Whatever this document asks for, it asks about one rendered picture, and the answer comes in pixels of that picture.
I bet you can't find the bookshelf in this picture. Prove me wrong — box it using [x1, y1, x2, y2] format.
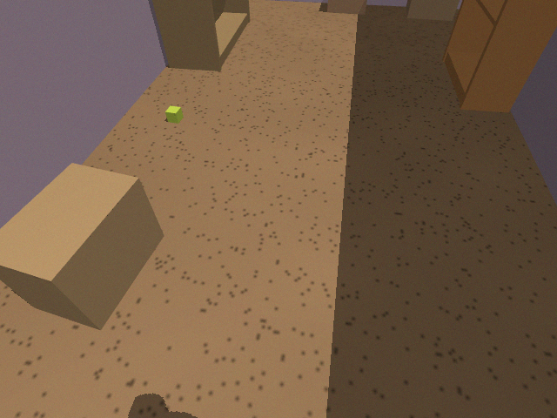
[442, 0, 557, 112]
[152, 0, 250, 71]

